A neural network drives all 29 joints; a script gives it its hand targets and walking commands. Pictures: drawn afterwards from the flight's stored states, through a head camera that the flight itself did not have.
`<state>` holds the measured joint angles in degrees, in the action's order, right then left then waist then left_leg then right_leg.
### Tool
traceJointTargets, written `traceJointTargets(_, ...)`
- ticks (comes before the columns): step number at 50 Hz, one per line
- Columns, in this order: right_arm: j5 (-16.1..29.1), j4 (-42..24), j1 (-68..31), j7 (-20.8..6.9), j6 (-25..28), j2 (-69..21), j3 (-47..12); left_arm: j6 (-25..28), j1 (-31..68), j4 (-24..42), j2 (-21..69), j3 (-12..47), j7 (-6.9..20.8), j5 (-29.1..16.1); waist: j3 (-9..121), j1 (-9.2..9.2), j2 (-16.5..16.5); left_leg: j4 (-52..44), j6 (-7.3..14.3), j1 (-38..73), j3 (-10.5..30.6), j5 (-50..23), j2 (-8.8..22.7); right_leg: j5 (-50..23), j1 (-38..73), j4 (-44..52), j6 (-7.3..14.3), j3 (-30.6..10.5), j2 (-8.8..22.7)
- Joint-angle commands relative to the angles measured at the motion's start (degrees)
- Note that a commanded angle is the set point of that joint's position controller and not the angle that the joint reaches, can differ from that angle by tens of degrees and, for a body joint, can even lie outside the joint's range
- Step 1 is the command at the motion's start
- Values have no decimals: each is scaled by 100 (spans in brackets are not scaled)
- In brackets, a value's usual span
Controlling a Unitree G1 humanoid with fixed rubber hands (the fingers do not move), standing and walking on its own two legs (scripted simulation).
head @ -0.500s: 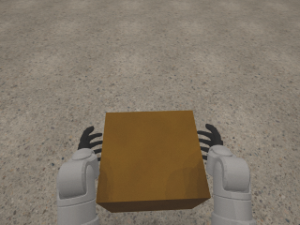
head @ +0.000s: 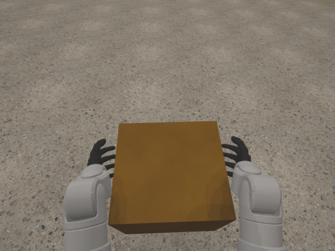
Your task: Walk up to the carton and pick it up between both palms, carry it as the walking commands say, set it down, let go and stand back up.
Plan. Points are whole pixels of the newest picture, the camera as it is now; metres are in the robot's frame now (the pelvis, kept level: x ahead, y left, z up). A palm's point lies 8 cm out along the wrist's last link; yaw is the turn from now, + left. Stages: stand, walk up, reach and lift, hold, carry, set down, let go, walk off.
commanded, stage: carry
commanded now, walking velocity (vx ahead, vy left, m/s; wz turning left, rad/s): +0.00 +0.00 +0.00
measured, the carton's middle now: (169, 179) +0.31 +0.00 +0.01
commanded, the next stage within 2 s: hold in 1.82 s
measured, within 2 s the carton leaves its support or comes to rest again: neither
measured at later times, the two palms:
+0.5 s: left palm (106, 157) +0.32 +0.15 +0.10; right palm (240, 158) +0.32 -0.17 +0.09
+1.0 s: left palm (99, 178) +0.26 +0.15 +0.10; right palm (247, 179) +0.26 -0.16 +0.10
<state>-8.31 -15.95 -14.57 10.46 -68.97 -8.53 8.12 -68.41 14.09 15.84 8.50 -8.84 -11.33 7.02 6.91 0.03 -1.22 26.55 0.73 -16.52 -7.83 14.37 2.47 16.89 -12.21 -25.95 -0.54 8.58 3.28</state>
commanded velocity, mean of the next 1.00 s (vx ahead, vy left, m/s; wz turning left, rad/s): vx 0.00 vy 0.00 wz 0.00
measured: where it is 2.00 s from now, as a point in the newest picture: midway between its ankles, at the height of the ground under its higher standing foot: outside the picture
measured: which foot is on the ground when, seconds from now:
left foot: down 0.00-1.00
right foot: down 0.00-1.00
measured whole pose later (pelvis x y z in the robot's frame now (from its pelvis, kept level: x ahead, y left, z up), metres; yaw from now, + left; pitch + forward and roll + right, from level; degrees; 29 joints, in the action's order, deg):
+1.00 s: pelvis -0.02 -0.01 -0.01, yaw +0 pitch +2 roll +0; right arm -8.3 -14.5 -14.6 10.1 -69.0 -8.5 8.1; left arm -69.4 14.1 15.8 8.5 -9.0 -12.0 7.0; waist 6.5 0.0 0.5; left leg 30.2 0.5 -17.3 -8.0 15.1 3.0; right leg 18.9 -13.0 -29.8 -0.3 8.5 3.4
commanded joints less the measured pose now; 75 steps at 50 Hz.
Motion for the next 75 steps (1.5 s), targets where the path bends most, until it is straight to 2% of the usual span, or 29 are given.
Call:
traceJointTargets(1, 2514, 541, -2585, -2262, -161, -5518, -3801, -226, 2760, -94, 5344, 4144, 2231, -2428, 1621, 39, 994, 222, 63, 1653, 360, -5275, 821, -2026, -12, -404, -125, -195, 224)
traceJointTargets(3, 2526, 486, -2667, -2269, -138, -5507, -3815, -214, 2708, -182, 5364, 4099, 2239, -2425, 1563, 34, 974, 299, 143, 1784, 376, -5655, 829, -1588, -175, -209, -111, -85, 82)
traceJointTargets(5, 2558, 294, -2792, -2246, -80, -5535, -3872, -185, 2739, -147, 5398, 4081, 2258, -2477, 1598, 13, 786, 437, 158, 1723, 326, -5378, 745, -1911, -62, 52, -82, -76, 57)
traceJointTargets(7, 2576, 136, -2801, -2208, -40, -5549, -3933, -151, 2788, -56, 5414, 4061, 2272, -2525, 1746, -18, 373, 635, 98, 1284, 261, -4501, 589, -3186, 469, -24, 4, -244, 181)
traceJointTargets(9, 2595, 21, -2771, -2171, -15, -5555, -4000, -117, 2742, 9, 5406, 4052, 2282, -2553, 1863, -13, -188, 841, 7, 602, 109, -3242, 402, -4879, 1123, -291, 131, -480, 459)
traceJointTargets(10, 2632, -60, -2809, -2161, -7, -5576, -4032, -102, 2720, 49, 5432, 4053, 2278, -2562, 1896, 0, -323, 827, -22, 321, 65, -2704, 321, -5429, 1360, -416, 197, -565, 582)
traceJointTargets(12, 2690, -219, -2863, -2143, 17, -5620, -4102, -82, 2686, 115, 5475, 4054, 2272, -2568, 1935, 8, -475, 484, -16, 61, -4, -2200, 183, -5779, 1669, -598, 226, -519, 604)
traceJointTargets(13, 2709, -252, -2852, -2148, 20, -5623, -4130, -73, 2629, 154, 5491, 4067, 2262, -2553, 1965, 14, -372, 314, -9, 189, 11, -2273, 173, -5567, 1575, -651, 209, -482, 573)
traceJointTargets(15, 2706, -206, -2817, -2148, 12, -5653, -4126, -67, 2570, 218, 5485, 4066, 2244, -2549, 1997, 33, -155, 228, 24, 780, 101, -3039, 242, -4794, 1054, -708, 124, -368, 425)
traceJointTargets(18, 2670, -119, -2731, -2158, 13, -5632, -4089, -71, 2540, 235, 5450, 4073, 2240, -2536, 1896, 19, 518, 424, 233, 1653, 427, -4959, 616, -2505, 12, -581, -14, -179, 122)
traceJointTargets(19, 2655, -98, -2707, -2161, 8, -5626, -4075, -79, 2498, 200, 5448, 4055, 2238, -2512, 1826, 25, 646, 446, 288, 1744, 464, -5267, 687, -1894, -139, -349, -37, -141, 37)
traceJointTargets(20, 2639, -67, -2706, -2156, 5, -5610, -4062, -85, 2535, 178, 5447, 4057, 2239, -2513, 1691, 22, 737, 475, 294, 1720, 453, -5260, 696, -1675, -200, -115, -29, -142, 5)
traceJointTargets(21, 2614, -65, -2675, -2148, 2, -5567, -4052, -91, 2516, 137, 5436, 4043, 2238, -2504, 1666, 10, 664, 537, 271, 1614, 411, -5008, 653, -1898, -85, 32, -12, -176, 32)
traceJointTargets(22, 2598, -47, -2641, -2141, -3, -5544, -4042, -94, 2551, 148, 5406, 4031, 2240, -2499, 1664, -12, 486, 663, 216, 1382, 339, -4572, 575, -2549, 147, 36, 19, -246, 91)
traceJointTargets(25, 2618, -96, -2624, -2117, 6, -5548, -4077, -75, 2504, 102, 5422, 4028, 2251, -2522, 1772, 2, -442, 940, 15, 76, 27, -2119, 210, -5709, 1424, -432, 259, -662, 599)
traceJointTargets(26, 2647, -147, -2631, -2124, 15, -5572, -4118, -68, 2462, 97, 5450, 4030, 2253, -2509, 1786, 6, -611, 643, -7, -227, -49, -1441, 99, -6208, 1752, -572, 319, -693, 703)
traceJointTargets(27, 2666, -164, -2618, -2134, 13, -5607, -4144, -65, 2416, 92, 5464, 4023, 2252, -2479, 1786, -2, -655, 275, -9, -229, -50, -1160, 55, -6147, 1808, -659, 317, -640, 717)
traceJointTargets(28, 2676, -181, -2667, -2146, 16, -5620, -4162, -58, 2395, 117, 5473, 4015, 2252, -2460, 1794, 13, -528, 49, 4, 51, 14, -1363, 81, -5699, 1595, -679, 272, -583, 672)
traceJointTargets(32, 2618, -35, -2615, -2161, 8, -5559, -4076, -75, 2370, 119, 5406, 3995, 2234, -2425, 1751, 17, 415, 339, 223, 1432, 499, -4388, 651, -2349, 90, -637, 8, -316, 229)
traceJointTargets(33, 2603, -14, -2581, -2165, 3, -5548, -4063, -83, 2383, 121, 5390, 3991, 2231, -2408, 1670, 24, 600, 309, 277, 1463, 570, -4608, 764, -1641, -25, -466, 2, -316, 166)
traceJointTargets(34, 2591, 14, -2610, -2165, -9, -5543, -4046, -96, 2385, 56, 5391, 3971, 2227, -2390, 1568, 23, 629, 301, 294, 1407, 591, -4475, 804, -1325, -47, -287, 13, -336, 153)
traceJointTargets(35, 2566, 30, -2575, -2161, -14, -5495, -4032, -103, 2368, 28, 5375, 3965, 2226, -2384, 1550, 18, 592, 346, 284, 1300, 572, -4196, 788, -1463, 38, -202, 48, -386, 181)
traceJointTargets(38, 2566, 9, -2603, -2150, -4, -5510, -4060, -80, 2430, 49, 5386, 3971, 2237, -2421, 1619, -3, 127, 524, 161, 836, 450, -2826, 608, -3047, 482, -372, 149, -594, 442)
traceJointTargets(39, 2565, 15, -2594, -2151, -3, -5515, -4059, -79, 2420, 26, 5420, 3982, 2238, -2426, 1675, -7, 59, 509, 141, 738, 435, -2455, 566, -3265, 584, -396, 163, -628, 510)
traceJointTargets(41, 2576, -13, -2621, -2169, 0, -5567, -4085, -70, 2403, 50, 5457, 3976, 2251, -2408, 1695, -5, 14, 365, 140, 706, 451, -1956, 546, -2921, 593, -344, 177, -652, 567)
traceJointTargets(51, 2388, 480, -2658, -2194, -123, -5380, -3864, -191, 2356, -517, 5317, 3717, 2285, -2224, 1044, -17, 106, -89, 131, 544, 571, -1080, 607, -1064, 51, 129, 197, -678, 520)
traceJointTargets(57, 2372, 574, -2813, -2217, -100, -5371, -3792, -184, 2524, -647, 5301, 3678, 2304, -2205, 781, -17, 134, -310, 146, 353, 629, -616, 597, -430, -110, 289, 212, -701, 487)
traceJointTargets(64, 2421, 414, -2898, -2216, -47, -5468, -3827, -138, 2658, -509, 5353, 3736, 2305, -2246, 814, -16, 126, -415, 170, 326, 660, -315, 560, -232, -128, 363, 217, -705, 460)
traceJointTargets(75, 2356, 426, -2812, -2210, 22, -5417, -3766, -76, 2650, -542, 5336, 3755, 2294, -2167, 997, -9, 219, -329, 212, 477, 648, -975, 585, -536, -39, 193, 200, -649, 436)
